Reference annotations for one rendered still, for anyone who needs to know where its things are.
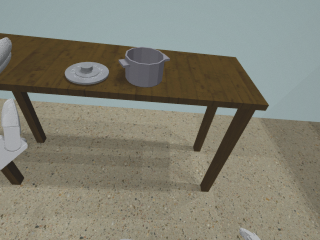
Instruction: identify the table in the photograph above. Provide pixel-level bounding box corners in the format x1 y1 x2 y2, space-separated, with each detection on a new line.
0 33 269 192

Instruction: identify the lid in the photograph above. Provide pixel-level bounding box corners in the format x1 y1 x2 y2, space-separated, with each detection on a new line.
65 62 109 85

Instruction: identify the robot left hand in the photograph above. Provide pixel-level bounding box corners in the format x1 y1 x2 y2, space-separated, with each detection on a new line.
0 37 28 170

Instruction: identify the robot right hand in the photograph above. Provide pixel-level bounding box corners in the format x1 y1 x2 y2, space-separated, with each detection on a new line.
239 228 261 240

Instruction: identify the pot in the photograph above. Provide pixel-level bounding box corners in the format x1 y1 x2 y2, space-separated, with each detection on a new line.
118 47 170 88

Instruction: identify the knob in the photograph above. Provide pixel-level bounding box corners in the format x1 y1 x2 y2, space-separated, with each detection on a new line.
80 63 93 72

